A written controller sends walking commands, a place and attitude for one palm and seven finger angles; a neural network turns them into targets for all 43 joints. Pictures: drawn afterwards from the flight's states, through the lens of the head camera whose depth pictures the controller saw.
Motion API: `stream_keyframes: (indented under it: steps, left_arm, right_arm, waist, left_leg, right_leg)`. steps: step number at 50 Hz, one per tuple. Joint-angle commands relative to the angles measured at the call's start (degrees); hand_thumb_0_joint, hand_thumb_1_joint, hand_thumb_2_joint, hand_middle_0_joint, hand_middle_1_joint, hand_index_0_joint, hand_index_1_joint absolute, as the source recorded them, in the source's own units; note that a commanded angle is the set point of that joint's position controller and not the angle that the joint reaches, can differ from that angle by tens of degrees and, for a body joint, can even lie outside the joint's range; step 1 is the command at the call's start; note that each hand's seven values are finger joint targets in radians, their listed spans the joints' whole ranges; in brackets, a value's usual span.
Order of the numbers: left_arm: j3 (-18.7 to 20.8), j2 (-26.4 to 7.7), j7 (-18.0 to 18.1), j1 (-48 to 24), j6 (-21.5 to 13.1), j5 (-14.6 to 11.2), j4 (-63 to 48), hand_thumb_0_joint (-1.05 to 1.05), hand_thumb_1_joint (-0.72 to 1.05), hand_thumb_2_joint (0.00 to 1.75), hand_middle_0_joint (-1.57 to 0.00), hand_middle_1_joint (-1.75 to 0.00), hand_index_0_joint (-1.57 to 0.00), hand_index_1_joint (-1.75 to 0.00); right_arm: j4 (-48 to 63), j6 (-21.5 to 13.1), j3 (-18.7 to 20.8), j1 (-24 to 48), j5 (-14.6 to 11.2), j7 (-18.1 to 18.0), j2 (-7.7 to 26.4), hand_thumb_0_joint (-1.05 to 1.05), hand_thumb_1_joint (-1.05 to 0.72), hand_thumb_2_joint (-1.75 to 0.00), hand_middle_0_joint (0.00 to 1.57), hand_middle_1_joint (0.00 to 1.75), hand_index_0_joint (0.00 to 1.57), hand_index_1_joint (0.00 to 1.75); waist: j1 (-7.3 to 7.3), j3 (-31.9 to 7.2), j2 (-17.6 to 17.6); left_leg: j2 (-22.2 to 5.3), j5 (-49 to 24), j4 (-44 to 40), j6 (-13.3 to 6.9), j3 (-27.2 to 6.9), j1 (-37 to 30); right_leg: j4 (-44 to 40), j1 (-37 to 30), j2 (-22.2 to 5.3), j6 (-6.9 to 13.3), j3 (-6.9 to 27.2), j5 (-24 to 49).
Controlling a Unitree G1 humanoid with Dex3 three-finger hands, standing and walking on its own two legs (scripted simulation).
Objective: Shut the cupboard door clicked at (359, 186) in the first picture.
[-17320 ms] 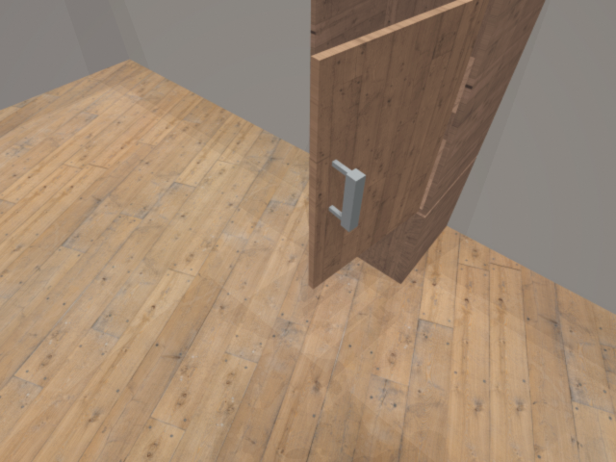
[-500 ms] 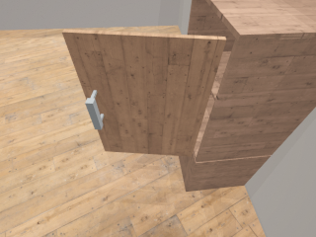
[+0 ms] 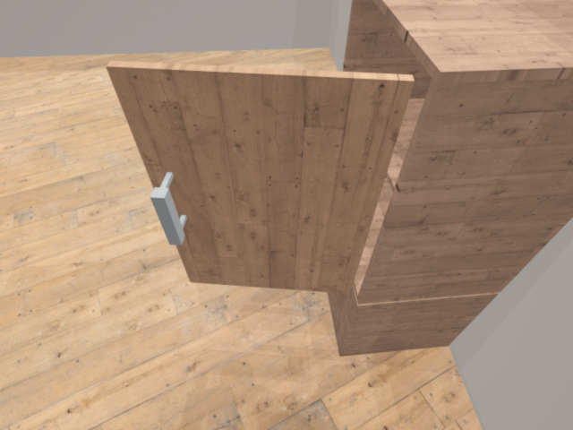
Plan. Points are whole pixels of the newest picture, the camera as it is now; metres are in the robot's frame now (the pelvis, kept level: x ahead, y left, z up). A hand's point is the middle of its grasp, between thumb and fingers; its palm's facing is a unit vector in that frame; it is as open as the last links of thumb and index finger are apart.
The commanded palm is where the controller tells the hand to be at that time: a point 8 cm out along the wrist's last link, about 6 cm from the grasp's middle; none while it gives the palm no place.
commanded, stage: shuffle to correct the standing spot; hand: left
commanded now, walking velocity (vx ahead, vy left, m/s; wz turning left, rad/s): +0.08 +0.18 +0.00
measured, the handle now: (172, 209) +0.49 +0.25 -0.02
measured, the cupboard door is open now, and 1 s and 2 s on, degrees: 80 80 80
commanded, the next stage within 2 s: come to a stop and stand still in 0.10 s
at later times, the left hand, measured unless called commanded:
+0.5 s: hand out of the picture +0.07 +0.21 -0.17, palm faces +0.01 -0.97 -0.23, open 7.3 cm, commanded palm none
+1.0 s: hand out of the picture +0.02 +0.22 -0.17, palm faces -0.02 -0.98 -0.21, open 7.4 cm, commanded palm none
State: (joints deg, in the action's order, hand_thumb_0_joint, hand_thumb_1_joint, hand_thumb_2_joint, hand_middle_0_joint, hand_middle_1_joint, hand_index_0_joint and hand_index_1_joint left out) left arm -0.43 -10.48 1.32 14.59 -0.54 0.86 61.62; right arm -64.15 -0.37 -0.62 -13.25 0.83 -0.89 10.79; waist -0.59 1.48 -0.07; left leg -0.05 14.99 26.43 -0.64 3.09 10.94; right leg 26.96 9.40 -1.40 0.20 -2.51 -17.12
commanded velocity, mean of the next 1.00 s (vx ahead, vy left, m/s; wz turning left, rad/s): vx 0.00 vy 0.02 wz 0.00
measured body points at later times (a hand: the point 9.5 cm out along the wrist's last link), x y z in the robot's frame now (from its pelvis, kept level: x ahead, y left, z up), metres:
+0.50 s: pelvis +0.03 +0.04 +0.00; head +0.05 +0.03 +0.45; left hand +0.07 +0.27 -0.15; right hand +0.04 -0.19 -0.17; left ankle -0.01 +0.11 -0.74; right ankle +0.01 -0.08 -0.74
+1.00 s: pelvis +0.01 +0.04 +0.00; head +0.02 +0.03 +0.45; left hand +0.03 +0.27 -0.15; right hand +0.01 -0.18 -0.16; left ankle -0.01 +0.11 -0.74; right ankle +0.01 -0.08 -0.74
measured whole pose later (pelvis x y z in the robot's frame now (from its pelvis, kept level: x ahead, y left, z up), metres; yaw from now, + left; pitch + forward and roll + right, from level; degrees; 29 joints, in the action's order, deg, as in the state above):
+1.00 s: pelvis +0.01 +0.04 +0.00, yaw -1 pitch -1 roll +0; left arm -1.5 -8.7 1.7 16.6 0.1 0.4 61.2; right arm -61.8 -1.3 -1.8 -16.8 0.7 -1.2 10.2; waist 0.2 2.1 -1.5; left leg 3.4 15.9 24.6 -4.5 5.4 7.7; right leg 27.8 11.7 -2.1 -0.5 -2.3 -14.8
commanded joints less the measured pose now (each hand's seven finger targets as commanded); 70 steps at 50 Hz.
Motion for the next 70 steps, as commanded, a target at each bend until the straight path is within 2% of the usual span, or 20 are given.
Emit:
stream_keyframes:
  steps: [1, 4, 6, 8, 9, 11, 15, 17, 19, 21, 25, 26, 27, 28, 29, 30, 32, 39, 47, 70]
  left_arm:
    - [3.2, -10.4, 0.9, 5.7, -0.5, 0.2, -2.0, 0.0, 0.9, 0.9, -0.2, -0.3, -0.2, -0.3]
    - [4.0, -10.5, 1.1, 5.4, -0.2, 0.4, -3.0, 0.0, 0.9, 0.9, -0.2, -0.3, -0.2, -0.3]
    - [4.1, -9.7, 1.1, 4.4, 0.3, 0.4, -3.9, 0.0, 0.9, 0.9, -0.2, -0.3, -0.2, -0.3]
    - [3.5, -6.8, 1.1, 2.3, 1.0, 0.6, -5.4, 0.0, 0.9, 0.9, -0.2, -0.3, -0.2, -0.3]
    - [3.0, -5.4, 1.1, 0.8, 1.2, 0.7, -6.4, 0.0, 0.9, 0.9, -0.2, -0.3, -0.2, -0.3]
    - [2.9, -4.5, 1.2, -0.9, 1.4, 0.3, -7.0, 0.0, 0.9, 0.9, -0.2, -0.3, -0.2, -0.3]
    - [2.2, -2.3, 0.9, 3.6, 0.9, 0.0, -4.9, 0.0, 0.9, 0.9, -0.2, -0.3, -0.2, -0.3]
    - [2.1, -4.3, 1.1, 5.5, -0.1, 0.0, -3.6, 0.0, 0.9, 0.9, -0.2, -0.3, -0.2, -0.3]
    - [1.8, -6.5, 1.0, 4.0, -0.6, -0.3, -3.3, 0.0, 0.9, 0.9, -0.2, -0.3, -0.2, -0.3]
    - [1.5, -5.5, 1.0, 2.3, -0.6, -0.3, -3.1, 0.0, 0.9, 0.9, -0.2, -0.3, -0.2, -0.3]
    - [1.3, -4.6, 1.3, 1.4, -0.4, -0.3, -2.9, 0.0, 0.9, 0.9, -0.2, -0.3, -0.2, -0.3]
    - [1.4, -5.2, 3.5, 7.9, -1.4, 0.2, 0.0, 0.0, 0.9, 0.9, -0.2, -0.3, -0.2, -0.3]
    - [1.5, -6.9, 3.1, 5.6, -2.0, -0.2, -2.7, 0.0, 0.9, 0.9, -0.2, -0.3, -0.2, -0.3]
    - [1.0, -6.0, 2.7, 3.1, -2.1, -0.3, -3.6, 0.0, 0.9, 0.9, -0.2, -0.3, -0.2, -0.3]
    - [0.9, -6.0, 2.1, 2.3, -2.3, -0.3, -4.5, 0.0, 0.9, 0.9, -0.2, -0.3, -0.2, -0.3]
    - [1.0, -6.2, 1.9, 2.2, -2.2, -0.5, -4.4, 0.0, 0.9, 0.9, -0.2, -0.3, -0.2, -0.3]
    - [0.7, -5.2, 1.8, 2.5, -1.7, -0.5, -4.0, 0.0, 0.9, 0.9, -0.2, -0.3, -0.2, -0.3]
    - [0.3, -4.6, 0.9, 1.5, -0.2, -0.2, -4.3, 0.0, 0.9, 0.9, -0.2, -0.3, -0.2, -0.3]
    - [0.3, -4.4, 0.8, 4.0, -0.6, -0.3, -2.8, 0.0, 0.9, 0.9, -0.2, -0.3, -0.2, -0.3]
    - [-0.1, -2.2, 1.3, 6.6, -0.7, -0.3, 1.5, 0.0, 0.9, 0.9, -0.2, -0.3, -0.2, -0.3]
  right_arm:
    - [4.0, -0.2, 1.5, -1.9, 0.3, 0.0, 4.3, 0.0, -0.9, -0.9, 0.2, 0.3, 0.2, 0.3]
    - [4.6, -0.2, 1.8, -3.1, 0.1, 0.0, 4.1, 0.0, -0.9, -0.9, 0.2, 0.3, 0.2, 0.3]
    - [4.5, -0.5, 2.0, -5.4, 0.2, 0.0, 4.9, 0.0, -0.9, -0.9, 0.2, 0.3, 0.2, 0.3]
    - [4.2, -0.5, 2.6, -9.1, 0.4, -0.5, 8.1, 0.0, -0.9, -0.9, 0.2, 0.3, 0.2, 0.3]
    - [4.2, -0.4, 2.6, -10.2, 0.3, -0.7, 8.1, 0.0, -0.9, -0.9, 0.2, 0.3, 0.2, 0.3]
    - [5.3, -0.2, 2.2, -9.8, 0.6, -1.1, 7.2, 0.0, -0.9, -0.9, 0.2, 0.3, 0.2, 0.3]
    - [6.6, -1.1, 2.1, -4.4, 0.3, -1.6, 6.7, 0.0, -0.9, -0.9, 0.2, 0.3, 0.2, 0.3]
    - [5.9, -1.6, 1.9, -4.0, -0.3, -1.7, 5.5, 0.0, -0.9, -0.9, 0.2, 0.3, 0.2, 0.3]
    - [4.8, -1.4, 1.7, -5.2, -0.4, -1.3, 3.6, 0.0, -0.9, -0.9, 0.2, 0.3, 0.2, 0.3]
    - [3.4, -1.0, 1.5, -5.4, -0.1, -1.3, 3.1, 0.0, -0.9, -0.9, 0.2, 0.3, 0.2, 0.3]
    - [1.0, -1.7, 1.1, -5.6, 0.0, -1.3, 3.3, 0.0, -0.9, -0.9, 0.2, 0.3, 0.2, 0.3]
    - [5.7, -1.9, 1.6, -0.8, -0.8, -0.8, 6.4, 0.0, -0.9, -0.9, 0.2, 0.3, 0.2, 0.3]
    - [7.2, -1.6, 1.4, -4.8, -0.2, -0.5, 4.7, 0.0, -0.9, -0.9, 0.2, 0.3, 0.2, 0.3]
    - [6.9, -1.6, 1.1, -5.7, -0.1, -0.4, 3.6, 0.0, -0.9, -0.9, 0.2, 0.3, 0.2, 0.3]
    - [7.2, -1.9, 0.8, -6.6, 0.4, -0.3, 3.0, 0.0, -0.9, -0.9, 0.2, 0.3, 0.2, 0.3]
    - [6.9, -2.0, 0.8, -7.0, 0.4, -0.5, 3.7, 0.0, -0.9, -0.9, 0.2, 0.3, 0.2, 0.3]
    - [7.4, -1.9, 0.8, -6.8, 0.1, -1.0, 4.6, 0.0, -0.9, -0.9, 0.2, 0.3, 0.2, 0.3]
    - [7.2, -1.3, 0.5, -5.4, 0.1, -0.5, 4.9, 0.0, -0.9, -0.9, 0.2, 0.3, 0.2, 0.3]
    - [4.7, -2.0, 0.1, -5.9, -0.1, -0.5, 5.2, 0.0, -0.9, -0.9, 0.2, 0.3, 0.2, 0.3]
    - [-0.5, -2.0, -0.1, -7.6, -0.5, -1.1, 2.2, 0.0, -0.9, -0.9, 0.2, 0.3, 0.2, 0.3]
  waist:
    - [-1.34, 2.7, 7.8]
    - [-0.96, 2.9, 7.5]
    - [0.09, 1.7, 2.6]
    - [1.2, 0.6, -9.9]
    - [1.43, 1.9, -12.5]
    - [1.34, 2.0, -9.0]
    - [-1.8, -1.6, -2.7]
    - [-2.01, -3.0, 1.2]
    - [-0.01, -0.6, 2.3]
    - [0.36, 0.2, 7.4]
    - [-0.01, -0.3, 2.0]
    - [-1.77, -1.1, 4.7]
    - [0.69, -6.7, 2.4]
    - [1.53, -6.4, 0.2]
    - [1.34, -7.5, -6.0]
    - [1.41, -6.7, -7.7]
    - [1.01, -3.9, -4.5]
    - [0.86, 6.8, 0.2]
    - [0.52, 2.1, 1.4]
    - [0.37, 4.4, 0.2]
  left_leg:
    - [-1.4, 1.2, 3.4, 0.7, 0.1, 7.9]
    - [-1.5, -1.2, 2.5, 0.6, 0.4, 6.0]
    - [-2.8, -9.7, -0.6, -0.4, -1.2, 0.4]
    - [-10.2, -24.6, -3.8, -5.8, -10.3, -6.0]
    - [-13.2, -31.4, -5.7, -9.6, -13.7, -7.7]
    - [-15.0, -37.7, -5.6, -13.1, -15.9, -7.4]
    - [-11.8, -40.6, -3.1, -9.8, -10.3, -4.1]
    - [-7.7, -28.2, -0.8, -4.9, -7.9, -0.9]
    - [-4.0, -10.5, -4.0, -1.5, -5.7, 1.6]
    - [-4.5, -12.4, -4.8, -1.2, -5.2, -0.5]
    - [-6.0, -20.9, -7.1, -2.0, -6.2, -3.2]
    - [-7.8, -28.7, 4.9, -0.6, -4.5, -1.0]
    - [-4.5, -12.1, 2.9, -0.4, -5.2, 0.4]
    - [-4.8, -8.1, 0.3, -0.5, -5.4, 1.0]
    - [-4.4, -15.0, -0.2, -0.6, -5.1, -0.4]
    - [-5.5, -22.7, -0.1, -0.9, -6.2, -1.0]
    - [-6.5, -28.4, -0.1, -1.6, -6.7, -1.8]
    - [-5.7, -1.7, -8.5, -2.5, -7.9, 4.6]
    - [-5.5, -4.6, -9.0, -2.7, -7.1, 0.8]
    - [-5.7, -8.7, -8.8, -2.4, -5.9, -0.6]
  right_leg:
    - [-8.2, -2.4, -14.4, 7.3, 14.6, 10.9]
    - [-4.7, -1.1, -14.2, 7.4, 12.9, 16.1]
    - [0.9, 2.1, -10.6, 5.4, 8.2, 15.6]
    - [11.8, 9.7, -2.8, 1.6, -1.3, -1.1]
    - [17.2, 14.5, -0.8, 0.7, -2.3, -13.2]
    - [23.6, 17.1, -2.1, 1.3, -0.5, -18.2]
    - [8.1, 5.1, -2.6, 0.5, -0.2, -3.2]
    - [-2.1, -2.6, -5.0, 1.5, 4.7, 12.8]
    - [-1.6, -2.1, -10.6, 4.4, 9.2, 24.3]
    - [-0.8, -0.7, -8.6, 4.0, 7.2, 24.6]
    - [-1.5, -1.0, -6.0, 2.4, 5.0, 18.6]
    - [-0.4, -0.3, -7.7, 1.2, 6.4, 34.6]
    - [0.7, -4.9, -9.6, 3.3, 8.5, 31.4]
    - [1.7, -3.1, -9.3, 4.0, 8.0, 26.5]
    - [3.3, -3.5, -8.2, 4.6, 7.1, 29.2]
    - [4.2, -2.8, -6.8, 4.4, 5.6, 25.7]
    - [3.0, -1.4, -5.3, 3.7, 4.2, 20.8]
    - [-2.7, 3.4, -3.8, 2.9, 5.5, 3.2]
    - [-3.2, 1.0, -4.5, 2.5, 5.6, 7.0]
    - [-4.6, 1.0, -4.9, 2.2, 5.5, 10.3]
